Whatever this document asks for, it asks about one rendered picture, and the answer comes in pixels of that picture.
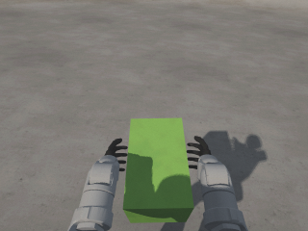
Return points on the robot left forearm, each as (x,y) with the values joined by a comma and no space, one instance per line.
(95,208)

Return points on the robot right hand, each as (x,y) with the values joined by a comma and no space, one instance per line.
(202,146)

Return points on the robot right forearm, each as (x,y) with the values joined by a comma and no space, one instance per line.
(220,204)

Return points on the carton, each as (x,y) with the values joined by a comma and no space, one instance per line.
(157,182)

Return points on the robot left hand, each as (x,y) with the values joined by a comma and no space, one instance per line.
(112,151)

